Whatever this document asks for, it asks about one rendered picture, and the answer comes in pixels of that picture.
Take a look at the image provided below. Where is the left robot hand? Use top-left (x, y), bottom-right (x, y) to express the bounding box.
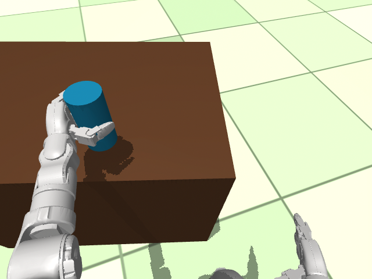
top-left (46, 91), bottom-right (115, 146)

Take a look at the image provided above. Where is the left robot arm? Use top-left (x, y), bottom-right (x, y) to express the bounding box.
top-left (7, 133), bottom-right (83, 279)

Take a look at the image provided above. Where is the can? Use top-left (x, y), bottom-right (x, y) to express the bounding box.
top-left (63, 81), bottom-right (117, 152)

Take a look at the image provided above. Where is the right robot hand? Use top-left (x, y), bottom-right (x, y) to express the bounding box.
top-left (274, 213), bottom-right (328, 279)

